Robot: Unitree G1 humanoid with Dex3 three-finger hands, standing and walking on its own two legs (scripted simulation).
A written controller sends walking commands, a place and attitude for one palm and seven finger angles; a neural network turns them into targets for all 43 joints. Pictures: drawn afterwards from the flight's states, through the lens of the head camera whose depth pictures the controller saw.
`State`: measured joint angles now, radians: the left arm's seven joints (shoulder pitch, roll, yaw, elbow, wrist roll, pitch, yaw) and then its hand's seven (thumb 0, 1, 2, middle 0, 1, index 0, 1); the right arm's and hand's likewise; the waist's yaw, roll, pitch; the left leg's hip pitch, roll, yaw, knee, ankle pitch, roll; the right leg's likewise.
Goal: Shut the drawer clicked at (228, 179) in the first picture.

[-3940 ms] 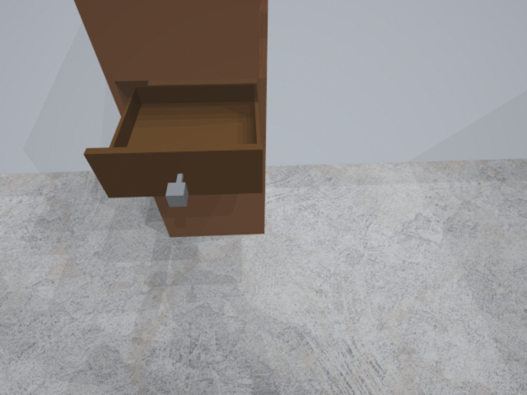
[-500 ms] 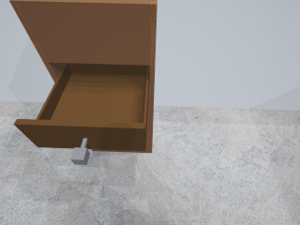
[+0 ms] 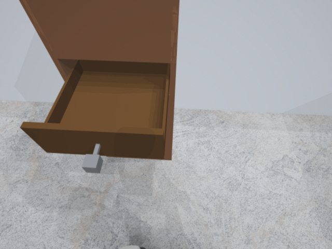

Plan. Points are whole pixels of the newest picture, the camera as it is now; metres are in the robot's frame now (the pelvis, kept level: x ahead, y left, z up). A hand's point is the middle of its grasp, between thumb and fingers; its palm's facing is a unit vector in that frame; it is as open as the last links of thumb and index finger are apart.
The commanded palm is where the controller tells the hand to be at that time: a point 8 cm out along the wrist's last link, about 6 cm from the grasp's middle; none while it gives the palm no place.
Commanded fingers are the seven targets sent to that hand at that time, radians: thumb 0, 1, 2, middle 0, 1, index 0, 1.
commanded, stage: come to a stop and stand still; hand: left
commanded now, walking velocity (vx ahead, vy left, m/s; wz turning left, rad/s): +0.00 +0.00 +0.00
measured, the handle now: (94, 157) +0.35 +0.23 -0.06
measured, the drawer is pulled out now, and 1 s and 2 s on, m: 0.29 0.29 0.29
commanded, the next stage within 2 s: look again from close up in 0.46 s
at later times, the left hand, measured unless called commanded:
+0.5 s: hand out of the picture -0.01 +0.15 -0.17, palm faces +0.02 -0.98 -0.18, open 7.4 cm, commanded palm none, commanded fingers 0.00 0.90 0.90 -0.20 -0.30 -0.20 -0.30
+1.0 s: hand out of the picture +0.04 +0.24 -0.16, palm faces -0.02 -0.96 -0.27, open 7.4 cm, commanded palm none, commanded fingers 0.00 0.90 0.90 -0.20 -0.30 -0.20 -0.30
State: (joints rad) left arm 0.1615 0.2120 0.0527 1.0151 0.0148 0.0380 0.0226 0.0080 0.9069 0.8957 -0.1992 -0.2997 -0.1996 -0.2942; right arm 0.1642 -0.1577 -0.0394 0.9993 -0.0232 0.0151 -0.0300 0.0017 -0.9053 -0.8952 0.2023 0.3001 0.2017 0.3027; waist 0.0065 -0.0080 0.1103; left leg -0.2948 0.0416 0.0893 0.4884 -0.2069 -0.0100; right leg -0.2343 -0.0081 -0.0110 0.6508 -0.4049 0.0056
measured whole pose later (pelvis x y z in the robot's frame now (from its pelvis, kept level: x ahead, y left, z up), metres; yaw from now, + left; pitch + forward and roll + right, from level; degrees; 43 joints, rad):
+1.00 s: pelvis -0.02 +0.04 +0.00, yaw -1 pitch -2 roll +0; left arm 0.24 0.23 0.00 0.99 0.02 0.00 0.04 0.01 0.91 0.90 -0.20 -0.30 -0.20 -0.29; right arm 0.18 -0.21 -0.02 1.00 -0.02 -0.01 -0.01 0.00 -0.91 -0.90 0.20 0.30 0.20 0.30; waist 0.00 0.01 0.02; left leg -0.26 0.00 0.08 0.54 -0.24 0.04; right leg -0.15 -0.03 0.02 0.52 -0.33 0.03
